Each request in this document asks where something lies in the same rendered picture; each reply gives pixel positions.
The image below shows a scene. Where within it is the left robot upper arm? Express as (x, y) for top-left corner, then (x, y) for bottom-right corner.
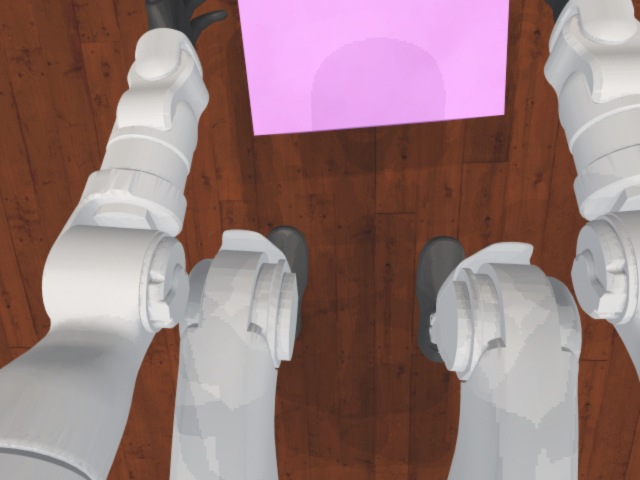
(0, 225), (190, 480)

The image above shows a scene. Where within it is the robot left forearm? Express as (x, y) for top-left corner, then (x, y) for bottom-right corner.
(42, 28), (209, 318)

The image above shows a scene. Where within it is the right robot hand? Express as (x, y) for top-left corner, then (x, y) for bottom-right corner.
(545, 0), (569, 23)

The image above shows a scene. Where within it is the robot right foot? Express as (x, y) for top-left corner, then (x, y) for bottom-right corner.
(416, 236), (466, 363)

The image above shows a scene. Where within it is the carton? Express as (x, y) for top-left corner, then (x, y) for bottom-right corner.
(238, 0), (509, 135)

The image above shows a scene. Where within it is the right robot upper arm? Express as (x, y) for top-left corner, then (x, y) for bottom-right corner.
(571, 210), (640, 381)

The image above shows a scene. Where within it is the left robot shin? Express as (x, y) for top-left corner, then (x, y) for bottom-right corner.
(179, 229), (291, 339)

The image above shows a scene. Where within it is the robot right forearm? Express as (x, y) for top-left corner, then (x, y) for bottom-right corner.
(544, 0), (640, 221)

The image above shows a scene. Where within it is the left robot hand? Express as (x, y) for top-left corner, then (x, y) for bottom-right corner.
(145, 0), (228, 51)

